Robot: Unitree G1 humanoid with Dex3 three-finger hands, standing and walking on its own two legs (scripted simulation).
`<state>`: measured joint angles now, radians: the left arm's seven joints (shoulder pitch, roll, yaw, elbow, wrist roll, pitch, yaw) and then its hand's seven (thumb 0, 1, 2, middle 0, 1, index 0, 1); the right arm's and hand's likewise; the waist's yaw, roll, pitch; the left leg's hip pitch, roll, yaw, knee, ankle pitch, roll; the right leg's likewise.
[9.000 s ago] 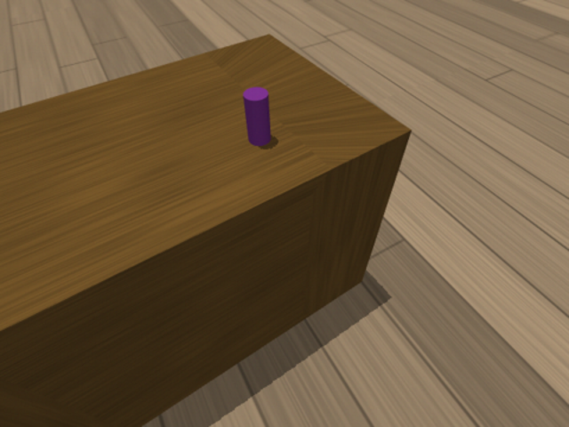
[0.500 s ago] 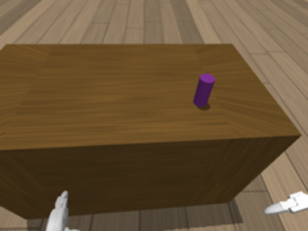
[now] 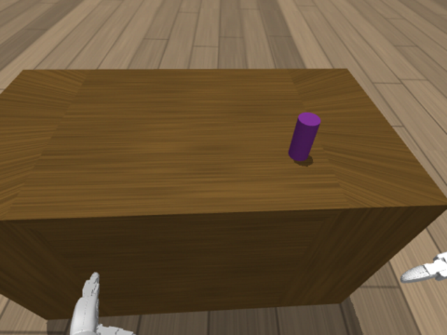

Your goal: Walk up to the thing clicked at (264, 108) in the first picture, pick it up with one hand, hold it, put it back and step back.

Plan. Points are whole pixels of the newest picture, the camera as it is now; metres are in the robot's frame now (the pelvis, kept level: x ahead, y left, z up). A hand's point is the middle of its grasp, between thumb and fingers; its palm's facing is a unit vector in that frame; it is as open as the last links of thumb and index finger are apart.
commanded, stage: go down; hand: right
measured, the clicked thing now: (303, 137) +0.55 -0.19 +0.03
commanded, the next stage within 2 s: none
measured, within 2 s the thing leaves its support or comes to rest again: neither
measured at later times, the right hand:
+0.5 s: hand (429, 169) +0.34 -0.33 +0.15, palm faces +0.12 +0.99 +0.02, open 17.7 cm
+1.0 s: hand (430, 145) +0.39 -0.36 +0.16, palm faces +0.16 +0.99 +0.00, open 17.5 cm
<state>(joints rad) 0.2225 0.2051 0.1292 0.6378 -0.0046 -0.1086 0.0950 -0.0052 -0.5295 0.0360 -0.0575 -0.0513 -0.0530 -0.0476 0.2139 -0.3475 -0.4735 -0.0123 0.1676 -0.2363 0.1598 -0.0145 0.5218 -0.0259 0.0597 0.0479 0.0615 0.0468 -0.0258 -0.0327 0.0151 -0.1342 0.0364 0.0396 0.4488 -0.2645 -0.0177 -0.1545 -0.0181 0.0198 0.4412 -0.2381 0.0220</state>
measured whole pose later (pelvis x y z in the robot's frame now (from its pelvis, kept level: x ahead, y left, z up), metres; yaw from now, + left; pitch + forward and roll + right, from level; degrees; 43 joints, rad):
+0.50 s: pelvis +0.00 -0.01 +0.00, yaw +1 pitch +2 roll +0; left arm 0.22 0.26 0.01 0.69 -0.03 -0.20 0.18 -0.01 -0.53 0.04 -0.06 -0.06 -0.06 -0.05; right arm -0.37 -0.60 -0.55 0.65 0.29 0.03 0.51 -0.02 0.59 -0.03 0.04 0.05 0.04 0.05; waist 0.01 0.00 -0.04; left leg -0.24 0.04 0.03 0.47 -0.26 -0.03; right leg -0.27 -0.02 0.01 0.50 -0.25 0.01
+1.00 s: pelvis +0.01 -0.01 -0.01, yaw +1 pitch +6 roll +1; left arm 0.22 0.25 -0.05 0.65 -0.02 -0.20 0.19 0.00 -0.54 0.05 -0.06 -0.06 -0.06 -0.06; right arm -0.58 -0.74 -0.56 0.93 0.23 -0.04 0.51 -0.02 0.54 -0.04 0.05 0.05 0.05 0.05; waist 0.04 0.00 -0.07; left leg -0.34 0.02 0.03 0.52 -0.29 -0.03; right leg -0.38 -0.03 0.01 0.58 -0.30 0.01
